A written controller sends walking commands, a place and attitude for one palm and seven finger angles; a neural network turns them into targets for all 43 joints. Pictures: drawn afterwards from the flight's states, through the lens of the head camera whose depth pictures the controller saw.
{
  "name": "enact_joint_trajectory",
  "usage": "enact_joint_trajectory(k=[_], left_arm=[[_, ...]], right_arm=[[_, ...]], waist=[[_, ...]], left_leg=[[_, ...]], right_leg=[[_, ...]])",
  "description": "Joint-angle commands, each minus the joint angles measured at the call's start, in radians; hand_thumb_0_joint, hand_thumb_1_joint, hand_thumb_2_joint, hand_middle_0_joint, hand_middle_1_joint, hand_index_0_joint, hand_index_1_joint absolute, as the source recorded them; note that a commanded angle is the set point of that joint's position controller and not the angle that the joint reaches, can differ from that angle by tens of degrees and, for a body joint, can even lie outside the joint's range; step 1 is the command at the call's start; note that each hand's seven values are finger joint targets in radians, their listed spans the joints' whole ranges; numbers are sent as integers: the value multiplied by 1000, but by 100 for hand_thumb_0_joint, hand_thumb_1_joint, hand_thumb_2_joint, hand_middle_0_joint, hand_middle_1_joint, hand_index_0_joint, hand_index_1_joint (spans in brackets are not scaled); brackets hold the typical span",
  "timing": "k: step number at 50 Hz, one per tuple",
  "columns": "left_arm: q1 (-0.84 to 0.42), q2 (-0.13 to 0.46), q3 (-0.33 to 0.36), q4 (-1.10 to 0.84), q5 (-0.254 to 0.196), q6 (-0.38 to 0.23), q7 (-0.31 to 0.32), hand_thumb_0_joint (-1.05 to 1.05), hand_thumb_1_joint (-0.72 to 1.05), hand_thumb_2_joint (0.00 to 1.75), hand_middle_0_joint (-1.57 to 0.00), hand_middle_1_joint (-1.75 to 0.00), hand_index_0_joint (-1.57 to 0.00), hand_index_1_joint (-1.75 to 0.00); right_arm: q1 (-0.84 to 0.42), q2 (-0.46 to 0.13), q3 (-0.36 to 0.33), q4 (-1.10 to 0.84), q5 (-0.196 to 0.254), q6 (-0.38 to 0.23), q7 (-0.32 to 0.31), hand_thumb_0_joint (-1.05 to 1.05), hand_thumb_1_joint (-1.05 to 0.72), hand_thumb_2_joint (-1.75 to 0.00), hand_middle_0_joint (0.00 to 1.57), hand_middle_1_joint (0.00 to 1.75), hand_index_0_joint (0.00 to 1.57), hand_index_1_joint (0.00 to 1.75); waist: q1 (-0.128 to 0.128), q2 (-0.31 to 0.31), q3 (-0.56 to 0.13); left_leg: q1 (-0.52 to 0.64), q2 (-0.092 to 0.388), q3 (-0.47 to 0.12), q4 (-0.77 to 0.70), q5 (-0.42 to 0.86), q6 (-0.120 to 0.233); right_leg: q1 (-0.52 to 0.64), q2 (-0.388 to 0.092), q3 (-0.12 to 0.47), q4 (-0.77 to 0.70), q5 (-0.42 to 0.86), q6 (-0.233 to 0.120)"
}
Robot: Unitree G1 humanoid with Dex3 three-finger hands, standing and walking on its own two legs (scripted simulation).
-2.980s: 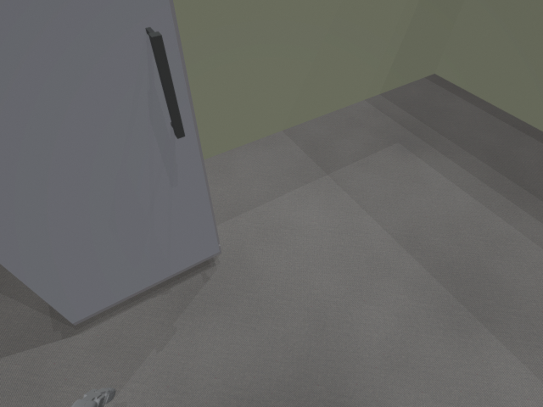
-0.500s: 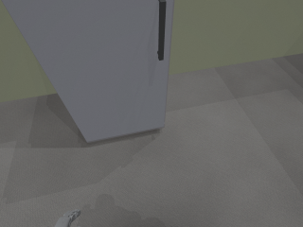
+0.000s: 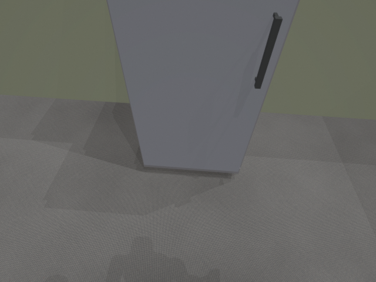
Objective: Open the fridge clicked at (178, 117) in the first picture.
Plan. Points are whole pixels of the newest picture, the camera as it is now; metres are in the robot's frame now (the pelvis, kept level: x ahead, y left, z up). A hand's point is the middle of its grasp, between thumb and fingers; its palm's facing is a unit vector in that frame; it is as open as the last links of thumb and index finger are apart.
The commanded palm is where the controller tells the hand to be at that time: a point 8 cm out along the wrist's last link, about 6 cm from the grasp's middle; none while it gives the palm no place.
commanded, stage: take the last steps up to it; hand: right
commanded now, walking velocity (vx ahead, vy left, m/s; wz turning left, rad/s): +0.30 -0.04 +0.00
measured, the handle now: (265, 53) +0.80 -0.18 +0.09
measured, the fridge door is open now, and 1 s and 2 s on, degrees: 0 0 0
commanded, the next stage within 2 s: come to a stop and stand still in 0.68 s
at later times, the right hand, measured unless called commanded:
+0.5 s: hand out of the picture +0.12 -0.24 -0.18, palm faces +0.02 +0.99 -0.15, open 7.4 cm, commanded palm none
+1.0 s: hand (268, 197) +0.40 -0.21 -0.16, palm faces +0.02 +0.98 -0.21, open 7.2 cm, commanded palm none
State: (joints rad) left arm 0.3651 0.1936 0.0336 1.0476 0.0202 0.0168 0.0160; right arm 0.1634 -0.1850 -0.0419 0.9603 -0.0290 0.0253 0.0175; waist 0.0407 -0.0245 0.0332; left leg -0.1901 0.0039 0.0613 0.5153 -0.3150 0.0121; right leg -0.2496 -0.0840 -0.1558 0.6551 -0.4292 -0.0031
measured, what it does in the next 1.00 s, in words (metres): walks ahead: right foot, then left foot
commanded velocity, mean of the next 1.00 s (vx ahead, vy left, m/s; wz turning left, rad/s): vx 0.10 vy -0.02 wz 0.02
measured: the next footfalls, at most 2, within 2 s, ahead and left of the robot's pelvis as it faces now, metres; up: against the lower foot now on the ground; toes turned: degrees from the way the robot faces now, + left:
right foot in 0.34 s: +0.21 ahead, -0.15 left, +0.00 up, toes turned -9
left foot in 0.82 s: +0.39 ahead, +0.07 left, +0.00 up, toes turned +10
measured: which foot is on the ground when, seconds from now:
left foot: down 0.00-0.34, up 0.36-0.80, down 0.82-1.00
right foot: up 0.00-0.32, down 0.34-0.82, up 0.84-1.00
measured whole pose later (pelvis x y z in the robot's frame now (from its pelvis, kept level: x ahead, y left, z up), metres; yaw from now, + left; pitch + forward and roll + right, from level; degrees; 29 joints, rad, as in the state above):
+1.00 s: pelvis +0.30 -0.04 +0.00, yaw +0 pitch -1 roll +0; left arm 0.29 0.12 0.04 1.11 0.00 0.04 0.03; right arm 0.11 -0.13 -0.05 1.02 -0.03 -0.01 -0.04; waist 0.02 -0.03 0.08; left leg -0.32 0.05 0.18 0.57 -0.24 0.05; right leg -0.34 -0.05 -0.05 0.93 -0.54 0.03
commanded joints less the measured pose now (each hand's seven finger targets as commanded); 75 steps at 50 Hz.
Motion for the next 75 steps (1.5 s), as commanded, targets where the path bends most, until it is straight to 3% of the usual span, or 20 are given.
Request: enact_joint_trajectory(k=[1,5,13,16,18,21,25,36,39,40,41,42,43,46,54,58,60,63,67,75], left_arm=[[-174,99,25,-115,12,-26,-14,0,90,90,-20,-30,-20,-30],[-72,53,34,-53,14,-23,-30,0,90,90,-20,-30,-20,-30],[-113,30,34,-88,-1,-46,-50,0,90,90,-20,-30,-20,-30],[123,99,48,-9,9,-67,-30,0,90,90,-20,-30,-20,-30],[308,254,73,38,18,-71,-4,0,90,90,-20,-30,-20,-30],[75,106,37,0,5,-84,11,0,90,90,-20,-30,-20,-30],[12,51,19,9,-1,-103,15,0,90,90,-20,-30,-20,-30],[94,51,33,70,10,-79,14,0,90,90,-20,-30,-20,-30],[87,49,26,78,3,-72,15,0,90,90,-20,-30,-20,-30],[89,24,21,75,-7,-75,13,0,90,90,-20,-30,-20,-30],[122,-29,9,57,-16,-75,10,0,90,90,-20,-30,-20,-30],[113,-20,8,50,-22,-58,22,0,90,90,-20,-30,-20,-30],[76,-17,10,49,-24,-43,25,0,90,90,-20,-30,-20,-30],[20,-53,12,48,-24,-2,28,0,90,90,-20,-30,-20,-30],[-60,-4,37,-42,-9,27,7,0,90,90,-20,-30,-20,-30],[10,16,36,-42,-4,4,3,0,90,90,-20,-30,-20,-30],[-34,160,52,-87,9,-14,6,0,90,90,-20,-30,-20,-30],[-157,141,37,-120,14,-21,35,0,90,90,-20,-30,-20,-30],[-134,120,26,-101,2,-37,45,0,90,90,-20,-30,-20,-30],[-45,137,45,-46,3,-21,46,0,90,90,-20,-30,-20,-30]], right_arm=[[258,-205,-52,47,12,-42,-38,0,-90,-90,20,30,20,30],[156,-114,-30,35,4,-73,-40,0,-90,-90,20,30,20,30],[202,-155,-37,96,-4,-85,-35,0,-90,-90,20,30,20,30],[203,-125,-37,104,3,-77,-28,0,-90,-90,20,30,20,30],[210,-49,-22,51,16,-70,-19,0,-90,-90,20,30,20,30],[103,-47,-26,63,3,-75,-3,0,-90,-90,20,30,20,30],[197,10,-21,98,-5,-42,-4,0,-90,-90,20,30,20,30],[-3,11,-18,21,-1,-50,-11,0,-90,-90,20,30,20,30],[132,-14,-27,68,-4,-66,-14,0,-90,-90,20,30,20,30],[227,-61,-36,103,-5,-79,-24,0,-90,-90,20,30,20,30],[300,-136,-46,122,-2,-92,-41,0,-90,-90,20,30,20,30],[292,-155,-41,121,14,-88,-45,0,-90,-90,20,30,20,30],[201,-160,-36,101,12,-85,-51,0,-90,-90,20,30,20,30],[63,-102,-27,62,3,-50,-73,0,-90,-90,20,30,20,30],[4,-142,-57,-15,-5,-15,-67,0,-90,-90,20,30,20,30],[-14,-140,-59,-23,4,-5,-61,0,-90,-90,20,30,20,30],[60,-35,-36,-43,21,12,-51,0,-90,-90,20,30,20,30],[44,-83,-47,-14,3,20,-49,0,-90,-90,20,30,20,30],[128,-88,-46,41,6,18,-36,0,-90,-90,20,30,20,30],[116,-70,-44,49,3,38,-28,0,-90,-90,20,30,20,30]], waist=[[-136,247,58],[-34,138,133],[-32,161,118],[67,-29,4],[98,-409,-133],[24,-37,36],[-47,-76,44],[-9,-71,91],[-75,-23,18],[-111,58,-47],[-107,223,-145],[-90,206,-172],[-77,203,-160],[-42,85,-55],[-45,194,-88],[2,161,-128],[-20,-313,-80],[-39,-144,-7],[-43,-87,-78],[1,-118,-45]], left_leg=[[195,372,-521,-383,-327,219],[25,281,-244,-362,-47,161],[-20,265,-148,-299,46,125],[-118,152,-39,69,162,69],[-411,-39,9,669,-283,12],[-458,110,-71,782,-34,24],[-345,125,-34,606,42,-11],[-278,81,52,143,69,-11],[-9,22,97,-17,178,12],[180,111,-9,-26,356,43],[338,347,-274,-57,746,132],[257,437,-299,-104,994,227],[170,417,-271,-107,1022,246],[7,362,-130,-111,911,213],[-25,330,-75,-110,702,181],[-65,267,-34,5,451,95],[-268,54,56,263,-195,-40],[-269,24,-133,582,-174,-34],[-302,26,-129,595,-58,-67],[-267,47,-94,448,-100,-77]], right_leg=[[-486,-24,109,361,-101,19],[-383,-57,91,346,98,43],[-180,-25,42,62,153,18],[200,21,31,-126,165,0],[369,-356,645,-444,-29,-135],[98,-306,461,-476,-29,-144],[6,-212,201,-485,246,-136],[150,-212,124,-383,512,-152],[109,-143,67,-166,614,-97],[-6,-96,33,-2,555,-54],[-167,14,-17,207,195,2],[-118,39,63,332,-178,24],[-106,9,131,360,-190,22],[-102,1,142,303,-142,30],[-131,36,112,246,-27,50],[60,32,76,-138,237,40],[60,-293,448,-372,555,-97],[-62,-267,409,-391,474,-155],[137,-216,261,-354,669,-121],[183,-244,290,-425,401,-127]])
